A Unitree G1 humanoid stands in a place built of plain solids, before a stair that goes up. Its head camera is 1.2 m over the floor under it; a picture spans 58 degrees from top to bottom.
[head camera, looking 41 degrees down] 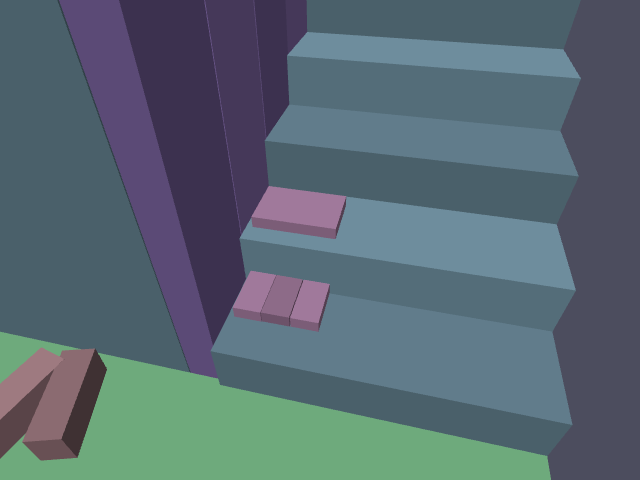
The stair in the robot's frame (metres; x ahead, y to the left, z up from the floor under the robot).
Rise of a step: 0.18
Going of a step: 0.28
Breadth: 0.94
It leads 13 degrees to the right of straight ahead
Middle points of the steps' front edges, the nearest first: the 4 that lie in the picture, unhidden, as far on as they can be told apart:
0.60 -0.15 0.18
0.88 -0.22 0.35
1.15 -0.28 0.53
1.43 -0.34 0.70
